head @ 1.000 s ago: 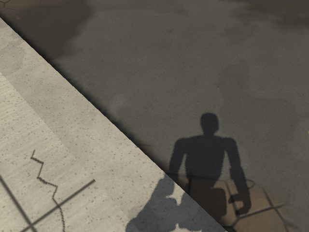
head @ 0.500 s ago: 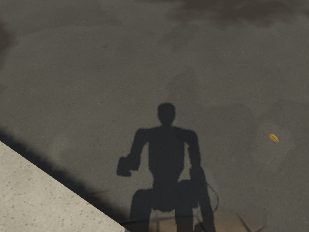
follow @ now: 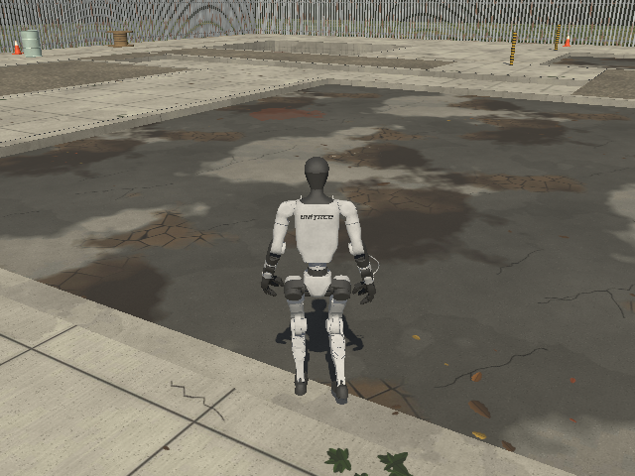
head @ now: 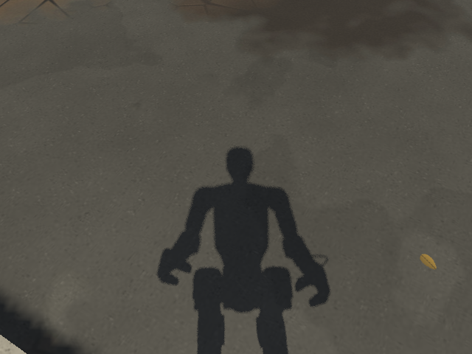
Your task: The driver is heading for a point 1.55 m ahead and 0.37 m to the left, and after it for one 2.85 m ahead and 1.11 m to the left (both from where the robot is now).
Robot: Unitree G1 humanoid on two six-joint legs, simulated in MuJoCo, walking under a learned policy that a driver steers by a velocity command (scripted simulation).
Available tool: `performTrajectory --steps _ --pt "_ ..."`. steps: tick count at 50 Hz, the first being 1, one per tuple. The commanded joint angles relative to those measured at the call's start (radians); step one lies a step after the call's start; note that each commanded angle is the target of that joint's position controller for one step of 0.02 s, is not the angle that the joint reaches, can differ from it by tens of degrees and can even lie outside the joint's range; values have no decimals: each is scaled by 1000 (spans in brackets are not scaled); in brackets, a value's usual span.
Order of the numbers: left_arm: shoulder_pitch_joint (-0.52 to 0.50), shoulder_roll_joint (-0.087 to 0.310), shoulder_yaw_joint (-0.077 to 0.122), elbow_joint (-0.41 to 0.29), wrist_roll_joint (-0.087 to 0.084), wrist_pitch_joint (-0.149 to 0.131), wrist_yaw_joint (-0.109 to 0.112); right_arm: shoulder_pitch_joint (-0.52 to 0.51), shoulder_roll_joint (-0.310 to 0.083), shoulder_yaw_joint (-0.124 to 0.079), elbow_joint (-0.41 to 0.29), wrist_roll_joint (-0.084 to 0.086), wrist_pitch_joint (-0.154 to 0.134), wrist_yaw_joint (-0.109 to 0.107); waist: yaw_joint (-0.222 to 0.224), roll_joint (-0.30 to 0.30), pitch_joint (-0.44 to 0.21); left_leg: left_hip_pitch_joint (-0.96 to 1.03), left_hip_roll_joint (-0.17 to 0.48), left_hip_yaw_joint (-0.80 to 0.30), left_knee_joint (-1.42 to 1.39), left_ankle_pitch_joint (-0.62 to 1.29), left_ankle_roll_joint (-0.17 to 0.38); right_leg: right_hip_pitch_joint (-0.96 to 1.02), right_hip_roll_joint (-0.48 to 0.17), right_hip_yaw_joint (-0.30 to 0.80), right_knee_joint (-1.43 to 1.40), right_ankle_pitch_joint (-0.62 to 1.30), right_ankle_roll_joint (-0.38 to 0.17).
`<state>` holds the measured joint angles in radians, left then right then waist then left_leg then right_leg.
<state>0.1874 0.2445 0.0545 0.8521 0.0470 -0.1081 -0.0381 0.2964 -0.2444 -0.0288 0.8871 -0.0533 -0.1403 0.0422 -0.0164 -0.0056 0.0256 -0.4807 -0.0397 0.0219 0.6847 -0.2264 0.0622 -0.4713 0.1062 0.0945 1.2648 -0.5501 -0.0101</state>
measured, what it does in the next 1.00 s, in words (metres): goes down, turning left: right foot 0.14 m lower, then left foot 0.14 m higher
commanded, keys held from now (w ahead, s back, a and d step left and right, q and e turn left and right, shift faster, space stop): q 0.58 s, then no key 0.42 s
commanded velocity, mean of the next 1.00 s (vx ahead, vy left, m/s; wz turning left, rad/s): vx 0.03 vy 0.00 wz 0.40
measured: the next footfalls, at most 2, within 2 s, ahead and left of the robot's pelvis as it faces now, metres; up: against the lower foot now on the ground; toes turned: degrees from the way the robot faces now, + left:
right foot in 0.42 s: +0.17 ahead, -0.18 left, -0.14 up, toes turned +14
left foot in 0.94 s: +0.04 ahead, +0.07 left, +0.00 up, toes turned +27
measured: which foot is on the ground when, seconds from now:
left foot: down 0.00-0.44, up 0.46-0.92, down 0.94-1.00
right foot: up 0.00-0.40, down 0.42-0.96, up 0.98-1.00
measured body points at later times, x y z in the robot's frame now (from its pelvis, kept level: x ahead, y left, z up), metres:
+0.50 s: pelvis +0.08 -0.09 -0.11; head +0.11 -0.08 +0.34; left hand +0.19 +0.19 -0.20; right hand +0.18 -0.31 -0.24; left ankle +0.07 +0.07 -0.66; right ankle +0.13 -0.19 -0.86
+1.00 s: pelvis +0.05 -0.04 -0.09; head +0.07 -0.04 +0.35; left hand -0.01 +0.24 -0.21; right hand +0.33 -0.12 -0.17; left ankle +0.01 +0.05 -0.71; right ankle +0.12 -0.19 -0.83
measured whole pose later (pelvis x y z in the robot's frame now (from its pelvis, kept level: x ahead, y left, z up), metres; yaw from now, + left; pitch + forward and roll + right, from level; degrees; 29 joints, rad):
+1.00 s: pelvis +0.05 -0.04 -0.09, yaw +27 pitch +5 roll +1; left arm 0.33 0.27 0.03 0.74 0.02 -0.08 -0.02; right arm 0.13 -0.25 0.08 0.55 -0.03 -0.03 0.06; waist 0.07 0.00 -0.06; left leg -0.73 -0.03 0.03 1.33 -0.68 0.06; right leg -0.33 -0.10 0.01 0.50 -0.33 0.00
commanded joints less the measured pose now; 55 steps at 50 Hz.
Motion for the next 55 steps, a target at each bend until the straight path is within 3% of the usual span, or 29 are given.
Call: performTrajectory --steps 1,3,5,7,10,13,15,19,21,22,23,24,25,26,27,30,34,35,36,40,42,45,47,48,49,50,52,54,55 --pt "82 81 9 -119 40 48 78 -85 -25 6 -92 19 -8 -21 71 -18 -146 161 323 -557 -320 442 340 -191 -146 110 79 29 70" --pt "160 10 -24 -122 70 55 66 -97 -50 4 -107 -9 2 -33 112 16 -127 -69 187 -344 -292 515 262 15 -141 16 72 242 78" --pt "166 50 -14 -157 46 51 45 -82 -91 1 -141 -11 -13 -41 99 40 -136 -127 115 -218 -245 615 235 90 -105 -65 79 382 89" --pt "41 114 -3 -230 31 57 51 35 -83 -3 -133 -4 -24 -58 2 47 -144 110 176 -311 -163 535 222 -98 -147 39 39 362 128" --pt "-132 73 -25 -303 53 72 64 205 -54 11 -123 12 -12 -74 -117 67 -139 331 217 -485 -38 280 249 -338 -177 107 -102 332 149" --pt "-149 31 -43 -318 60 80 50 152 -75 23 -173 43 5 -60 -107 91 -101 129 120 -488 3 3 241 -178 -145 -2 -465 453 144" --pt "-116 20 -46 -286 44 87 27 101 -94 26 -198 39 28 -44 -97 69 -67 -66 61 -469 33 -262 197 21 -127 -23 -752 641 125" --pt "-43 56 -32 -273 -29 85 7 107 -134 39 -183 42 66 -27 -65 108 -82 -153 51 -584 207 -238 164 261 -137 15 -1061 852 87" --pt "93 105 1 -231 -40 70 15 147 -126 72 -165 50 84 -16 12 66 -89 -393 8 -543 391 -213 81 602 -188 -67 -1128 1036 -24" --pt "187 204 35 -219 -29 55 24 223 -22 97 -193 38 71 13 -12 -155 -243 -704 -103 -311 719 -378 -60 938 -378 38 -783 1479 -245" --pt "88 247 51 -254 17 34 -2 347 20 97 -202 32 73 0 -64 -207 -298 -814 -135 -160 1076 -560 -145 907 -579 118 -702 1568 -422" --pt "78 206 47 -262 55 24 -19 312 -12 84 -200 13 94 -17 -39 -74 -262 -862 -112 -145 1292 -486 -177 777 -596 128 -725 1343 -417" --pt "37 235 63 -263 34 26 -23 258 17 96 -230 -27 112 -27 -43 -147 -212 -923 -35 -160 1423 -415 -218 697 -683 266 -828 1035 -426" --pt "-21 152 31 -272 20 17 -24 154 15 96 -259 -36 115 -41 -34 -80 -138 -941 7 -166 1466 -290 -209 554 -607 229 -903 715 -379" --pt "72 131 32 -170 -79 85 46 -35 -60 22 -305 83 145 -95 17 33 -156 -806 39 -76 1643 -412 -219 520 -628 159 -933 920 -305" --pt "78 114 -11 -135 -39 137 90 -73 -1 30 -376 79 197 -130 1 -29 -47 -676 -3 -72 1632 -319 -204 342 -412 -38 -957 797 -187" --pt "151 118 -30 -110 -42 155 101 -144 69 52 -454 63 205 -114 11 -94 -35 -692 -3 -73 1481 -303 -176 372 -388 -32 -981 640 -211" --pt "173 183 -23 -140 66 57 31 -38 23 77 -350 13 178 -48 72 -190 -7 -760 -41 -74 1563 -137 -147 313 -400 5 -1067 344 -310" --pt "174 182 -14 -126 76 15 15 -17 -4 59 -337 -9 170 -22 54 -148 52 -821 -10 -114 1535 -130 -140 327 -453 74 -1104 197 -314" --pt "78 128 -34 -147 3 -19 10 -91 -10 89 -366 -11 161 -1 21 -67 -61 -699 83 -79 1190 -230 -128 328 -445 39 -1108 166 -230" --pt "34 182 -12 -167 -21 -41 21 -168 -14 104 -401 -5 167 29 30 -99 -109 -386 91 3 889 -469 -113 168 -379 -62 -1136 256 -173" --pt "90 257 25 -157 -12 -16 19 -213 -62 96 -417 22 153 36 66 -146 -126 -281 13 19 558 -592 -26 321 -488 -7 -1115 497 -261" --pt "116 203 13 -154 -15 6 10 -117 -89 73 -392 65 128 19 36 -145 -200 -76 7 -23 398 -278 74 334 -522 -28 -1048 689 -272" --pt "93 129 -4 -224 -23 4 13 -69 -177 57 -377 50 97 2 20 163 -262 61 174 -443 251 132 279 99 -288 -220 -777 573 -132" --pt "-34 116 -6 -284 -18 6 20 83 -211 47 -381 9 74 11 -108 271 -264 197 285 -867 -42 45 374 -179 -114 -67 -589 -32 39" --pt "-59 65 -16 -294 -46 3 38 115 -190 41 -366 -11 50 15 -167 194 -199 291 301 -890 -92 -52 317 -331 -51 231 -491 -19 58" --pt "-28 85 -12 -286 -60 -20 63 -23 -167 39 -365 16 29 41 -81 233 -76 175 281 -726 -36 142 241 -397 -39 304 -240 97 94" --pt "89 106 -29 -243 -30 -22 56 -219 -121 49 -367 61 27 48 80 97 -114 -104 244 -490 103 237 226 -207 -109 143 -78 123 137" --pt "150 112 -27 -211 -13 -4 50 -283 -100 54 -371 53 30 53 121 52 -144 -220 222 -428 117 228 199 -105 -126 87 -6 183 154"
Keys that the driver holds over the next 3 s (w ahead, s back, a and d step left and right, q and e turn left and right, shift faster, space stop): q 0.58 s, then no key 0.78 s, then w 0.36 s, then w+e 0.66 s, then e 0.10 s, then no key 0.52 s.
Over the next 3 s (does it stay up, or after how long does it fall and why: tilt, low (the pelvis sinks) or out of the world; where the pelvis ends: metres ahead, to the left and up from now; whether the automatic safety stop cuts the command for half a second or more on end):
stays up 0.56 0.25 -0.13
